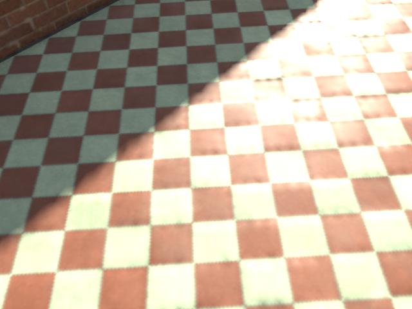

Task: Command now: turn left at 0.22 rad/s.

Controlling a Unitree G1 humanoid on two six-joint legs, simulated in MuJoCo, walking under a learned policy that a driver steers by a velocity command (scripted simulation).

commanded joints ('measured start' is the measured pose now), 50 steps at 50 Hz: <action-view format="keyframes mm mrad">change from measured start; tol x16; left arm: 1 -67 139 31 -65 -14 -5 14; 25 95 141 59 -88 -48 86 -42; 28 203 355 104 -132 12 34 -24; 50 2 212 48 -187 -40 54 22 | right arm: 1 29 -86 -37 -39 5 0 -3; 50 31 -103 -59 31 38 -123 40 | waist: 1 -36 -151 -75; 8 -17 -206 -119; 15 -46 203 -40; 25 17 77 -101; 27 8 -390 -84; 31 10 -105 -111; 50 -67 -209 -96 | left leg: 1 -76 52 2 86 12 -43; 8 307 89 138 -658 392 3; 17 346 479 -79 -602 788 294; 25 243 395 227 -413 638 160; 26 142 327 300 -225 482 95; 27 -224 164 331 129 -73 -19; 29 -341 92 60 349 -138 -6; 34 -218 95 54 151 172 -8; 45 -79 14 9 -266 242 -26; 50 342 67 57 -553 285 40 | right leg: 1 143 -255 240 -143 474 -198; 7 166 -198 152 -80 487 -168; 17 -320 -75 6 501 -340 44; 25 9 -21 -143 100 -2 8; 26 138 -13 -55 -20 146 -38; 27 320 -285 431 -95 592 -192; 28 311 -409 673 -174 566 -373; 34 172 -200 373 -154 428 -203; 45 116 -124 539 -112 234 -166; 50 -153 -49 564 -96 -434 -137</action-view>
